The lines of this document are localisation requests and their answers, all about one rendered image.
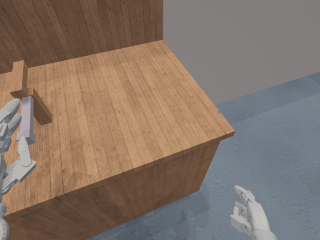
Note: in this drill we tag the right robot hand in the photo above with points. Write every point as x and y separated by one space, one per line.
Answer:
251 218

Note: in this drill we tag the left robot hand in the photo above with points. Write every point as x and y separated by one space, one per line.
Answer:
20 169

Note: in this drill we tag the right robot forearm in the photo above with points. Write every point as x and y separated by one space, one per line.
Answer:
262 234

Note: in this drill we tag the tap lever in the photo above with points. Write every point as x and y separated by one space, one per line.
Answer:
27 121

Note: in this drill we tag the left robot forearm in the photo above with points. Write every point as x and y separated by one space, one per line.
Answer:
4 227

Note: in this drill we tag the counter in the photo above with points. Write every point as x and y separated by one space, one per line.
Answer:
121 127

